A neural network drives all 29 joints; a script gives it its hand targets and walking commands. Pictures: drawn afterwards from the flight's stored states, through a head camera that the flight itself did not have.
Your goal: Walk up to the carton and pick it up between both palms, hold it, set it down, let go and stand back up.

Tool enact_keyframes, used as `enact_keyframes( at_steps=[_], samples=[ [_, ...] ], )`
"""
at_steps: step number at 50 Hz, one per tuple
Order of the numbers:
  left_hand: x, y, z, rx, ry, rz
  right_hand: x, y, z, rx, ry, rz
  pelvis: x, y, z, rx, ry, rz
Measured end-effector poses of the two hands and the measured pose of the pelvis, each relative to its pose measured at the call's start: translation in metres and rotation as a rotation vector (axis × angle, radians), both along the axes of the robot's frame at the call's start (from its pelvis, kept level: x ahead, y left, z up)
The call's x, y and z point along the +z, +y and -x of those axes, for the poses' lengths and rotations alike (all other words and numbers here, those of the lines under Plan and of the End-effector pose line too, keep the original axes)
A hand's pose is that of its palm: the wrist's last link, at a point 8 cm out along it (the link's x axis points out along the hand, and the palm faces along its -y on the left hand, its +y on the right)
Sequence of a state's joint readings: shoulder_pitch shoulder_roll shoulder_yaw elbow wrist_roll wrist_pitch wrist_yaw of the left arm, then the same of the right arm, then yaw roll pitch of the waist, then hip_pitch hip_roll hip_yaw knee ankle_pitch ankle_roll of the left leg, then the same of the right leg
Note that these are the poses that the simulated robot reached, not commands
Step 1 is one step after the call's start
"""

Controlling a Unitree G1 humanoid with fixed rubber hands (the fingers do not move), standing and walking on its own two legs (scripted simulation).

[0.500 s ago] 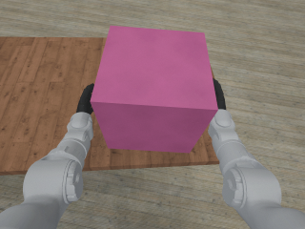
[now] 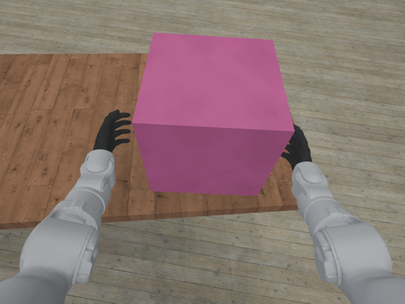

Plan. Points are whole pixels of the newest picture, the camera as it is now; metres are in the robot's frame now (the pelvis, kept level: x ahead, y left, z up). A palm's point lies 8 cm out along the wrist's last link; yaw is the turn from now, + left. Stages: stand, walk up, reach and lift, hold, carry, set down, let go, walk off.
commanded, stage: set down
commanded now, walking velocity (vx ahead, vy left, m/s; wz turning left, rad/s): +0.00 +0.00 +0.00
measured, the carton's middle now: (208, 119) +0.50 -0.02 +0.03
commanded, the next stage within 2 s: none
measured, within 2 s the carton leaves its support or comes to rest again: neither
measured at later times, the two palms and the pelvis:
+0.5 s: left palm (91, 178) +0.35 +0.22 +0.02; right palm (314, 187) +0.33 -0.23 +0.02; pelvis -0.03 +0.00 +0.00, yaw +0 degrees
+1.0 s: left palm (90, 213) +0.28 +0.21 +0.01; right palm (339, 217) +0.27 -0.26 +0.02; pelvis -0.02 -0.03 +0.01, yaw +1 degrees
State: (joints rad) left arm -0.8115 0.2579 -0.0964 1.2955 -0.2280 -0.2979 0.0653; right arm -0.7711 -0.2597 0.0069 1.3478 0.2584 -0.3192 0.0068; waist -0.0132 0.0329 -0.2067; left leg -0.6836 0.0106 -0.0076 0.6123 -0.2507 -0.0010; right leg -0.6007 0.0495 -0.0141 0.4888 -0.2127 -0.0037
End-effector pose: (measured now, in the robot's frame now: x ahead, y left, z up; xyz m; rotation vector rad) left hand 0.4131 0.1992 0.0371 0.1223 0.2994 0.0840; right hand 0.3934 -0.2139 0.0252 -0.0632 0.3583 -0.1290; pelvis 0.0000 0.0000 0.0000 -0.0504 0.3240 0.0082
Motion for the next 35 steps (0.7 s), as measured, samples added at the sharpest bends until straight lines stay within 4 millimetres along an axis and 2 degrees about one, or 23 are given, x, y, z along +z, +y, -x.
enact_keyframes(
  at_steps=[6, 9, 23, 35],
  samples=[
    [-0.013, 0.000, 0.022, 0.006, 0.018, 0.008, -0.013, -0.019, 0.024, -0.041, 0.033, 0.000, -0.001, -0.002, 0.006, 0.000, -0.009, -0.003],
    [-0.016, 0.002, 0.031, 0.018, 0.015, 0.022, -0.013, -0.023, 0.033, -0.040, 0.023, 0.004, -0.001, -0.003, 0.010, 0.000, -0.016, -0.004],
    [-0.013, 0.018, 0.059, 0.038, -0.044, 0.051, -0.004, -0.018, 0.057, 0.004, -0.009, 0.021, -0.002, -0.003, 0.025, 0.001, -0.039, -0.003],
    [-0.038, 0.018, 0.096, 0.043, 0.001, 0.068, -0.024, -0.027, 0.092, 0.011, 0.033, 0.013, -0.002, -0.006, 0.026, 0.001, -0.039, -0.007]
  ],
)
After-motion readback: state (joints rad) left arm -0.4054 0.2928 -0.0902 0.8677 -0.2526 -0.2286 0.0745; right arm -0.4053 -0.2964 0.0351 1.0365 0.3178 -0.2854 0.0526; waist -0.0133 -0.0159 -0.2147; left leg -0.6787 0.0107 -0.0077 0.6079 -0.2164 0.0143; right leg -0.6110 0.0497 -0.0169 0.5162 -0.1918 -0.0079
